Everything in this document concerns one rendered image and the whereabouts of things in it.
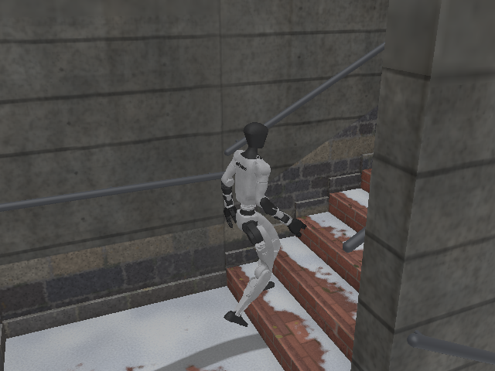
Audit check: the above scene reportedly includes stairs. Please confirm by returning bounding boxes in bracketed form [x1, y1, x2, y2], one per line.
[227, 168, 372, 371]

